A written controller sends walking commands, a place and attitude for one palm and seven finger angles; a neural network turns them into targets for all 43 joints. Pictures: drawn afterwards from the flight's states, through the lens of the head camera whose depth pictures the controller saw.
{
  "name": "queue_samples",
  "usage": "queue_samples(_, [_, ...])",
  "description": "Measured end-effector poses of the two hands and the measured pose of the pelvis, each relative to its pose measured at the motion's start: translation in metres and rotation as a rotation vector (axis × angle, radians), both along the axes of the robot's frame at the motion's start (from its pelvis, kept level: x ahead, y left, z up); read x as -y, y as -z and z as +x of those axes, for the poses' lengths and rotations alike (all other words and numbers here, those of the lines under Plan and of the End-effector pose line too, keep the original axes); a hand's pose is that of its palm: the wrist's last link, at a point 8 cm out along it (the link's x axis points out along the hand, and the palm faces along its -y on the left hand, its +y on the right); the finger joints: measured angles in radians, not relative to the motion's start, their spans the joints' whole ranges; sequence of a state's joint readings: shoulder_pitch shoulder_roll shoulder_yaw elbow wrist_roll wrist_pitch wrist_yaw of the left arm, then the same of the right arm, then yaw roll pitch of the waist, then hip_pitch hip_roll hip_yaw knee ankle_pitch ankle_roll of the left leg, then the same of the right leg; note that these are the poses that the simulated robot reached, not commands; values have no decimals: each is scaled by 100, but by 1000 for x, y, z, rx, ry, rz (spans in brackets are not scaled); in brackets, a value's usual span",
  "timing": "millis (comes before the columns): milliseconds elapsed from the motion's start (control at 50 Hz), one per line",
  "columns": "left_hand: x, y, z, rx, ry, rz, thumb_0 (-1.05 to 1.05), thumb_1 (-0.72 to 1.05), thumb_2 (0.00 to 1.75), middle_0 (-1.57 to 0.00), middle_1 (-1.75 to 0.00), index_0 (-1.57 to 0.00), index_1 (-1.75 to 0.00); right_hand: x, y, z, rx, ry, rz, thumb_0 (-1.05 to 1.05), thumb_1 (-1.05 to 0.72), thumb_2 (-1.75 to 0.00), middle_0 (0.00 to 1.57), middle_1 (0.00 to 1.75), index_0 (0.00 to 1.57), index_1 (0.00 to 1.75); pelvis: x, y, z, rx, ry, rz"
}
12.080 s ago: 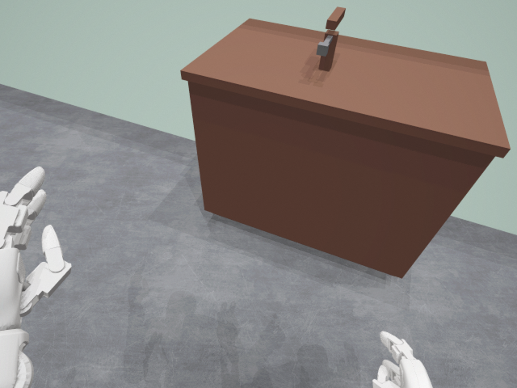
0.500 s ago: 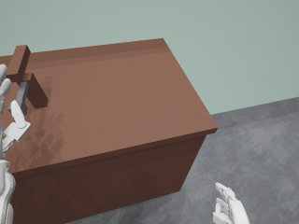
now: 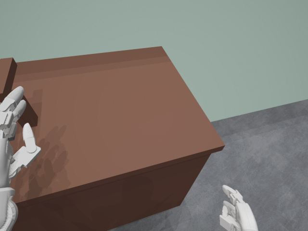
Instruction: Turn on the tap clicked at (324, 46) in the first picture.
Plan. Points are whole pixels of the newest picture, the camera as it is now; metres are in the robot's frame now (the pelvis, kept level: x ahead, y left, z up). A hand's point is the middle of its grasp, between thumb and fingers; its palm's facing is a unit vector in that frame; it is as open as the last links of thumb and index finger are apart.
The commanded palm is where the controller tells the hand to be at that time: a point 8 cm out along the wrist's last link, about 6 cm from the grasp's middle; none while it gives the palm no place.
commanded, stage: come to a stop and stand still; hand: left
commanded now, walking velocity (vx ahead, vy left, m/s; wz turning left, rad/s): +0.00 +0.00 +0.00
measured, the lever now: (4, 133) +0.27 +0.35 +0.12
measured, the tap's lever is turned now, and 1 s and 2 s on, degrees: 0 0 0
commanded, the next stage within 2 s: look again from close up in 0.20 s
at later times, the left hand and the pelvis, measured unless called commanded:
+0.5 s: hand (27, 154) +0.21 +0.26 +0.16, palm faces +0.40 -0.85 -0.34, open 7.4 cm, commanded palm +0.15 +0.29 +0.17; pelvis +0.00 +0.01 +0.00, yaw +0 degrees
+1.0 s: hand (21, 164) +0.19 +0.26 +0.16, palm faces +0.38 -0.84 -0.39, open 7.4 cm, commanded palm +0.13 +0.29 +0.17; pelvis -0.02 +0.01 +0.00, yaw +0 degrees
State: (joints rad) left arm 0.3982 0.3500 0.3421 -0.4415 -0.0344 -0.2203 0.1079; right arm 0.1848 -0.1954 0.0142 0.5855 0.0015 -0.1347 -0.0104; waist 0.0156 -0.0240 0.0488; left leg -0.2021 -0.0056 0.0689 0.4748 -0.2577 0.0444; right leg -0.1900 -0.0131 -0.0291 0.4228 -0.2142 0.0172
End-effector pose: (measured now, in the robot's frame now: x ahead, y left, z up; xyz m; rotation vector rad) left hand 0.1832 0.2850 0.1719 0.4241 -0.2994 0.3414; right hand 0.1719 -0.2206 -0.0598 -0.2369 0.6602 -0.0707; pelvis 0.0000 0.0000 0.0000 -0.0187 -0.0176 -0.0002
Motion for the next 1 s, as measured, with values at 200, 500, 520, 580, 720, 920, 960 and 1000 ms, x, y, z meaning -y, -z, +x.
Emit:
queue_samples(200, [-8,-1,-5,-9,-28,-4,1,88,90,-22,-30,-22,-30,-5,-8,15,19,-15,-9,1,-90,-90,20,30,20,30,-1,-1,3,0,-3,-5])
queue_samples(500, [-13,3,-11,-34,-32,-20,1,89,90,-21,-30,-21,-30,-10,3,-11,-50,13,-8,1,-90,-90,20,30,20,30,-8,-2,-4,10,-8,-6])
queue_samples(520, [-14,4,-11,-36,-30,-18,1,89,90,-21,-30,-21,-30,-10,4,-13,-53,16,-7,1,-90,-90,20,30,20,30,-8,-2,-5,10,-7,-6])
queue_samples(580, [-16,4,-13,-42,-30,-13,1,89,90,-21,-30,-21,-30,-11,5,-17,-60,22,-7,1,-90,-90,20,30,20,30,-9,-2,-6,9,-7,-6])
queue_samples(720, [-18,6,-16,-50,-37,-14,1,89,90,-21,-30,-21,-30,-11,7,-21,-67,26,-10,1,-90,-90,20,30,20,30,-12,-2,-8,10,-9,-6])
queue_samples(920, [-17,3,-22,-38,-23,9,1,89,90,-21,-30,-21,-30,-14,4,-15,-41,10,-15,1,-90,-90,20,30,20,30,-13,0,-15,4,-8,-7])
queue_samples(960, [-17,2,-25,-40,-17,21,1,89,90,-21,-30,-21,-30,-14,4,-13,-34,5,-14,1,-90,-90,20,30,20,30,-12,1,-19,2,-6,-6])
queue_samples(1000, [-15,2,-30,-40,-11,32,1,89,90,-21,-30,-21,-30,-15,5,-13,-28,-3,-14,1,-90,-90,20,30,20,30,-12,3,-24,-1,-6,-3])
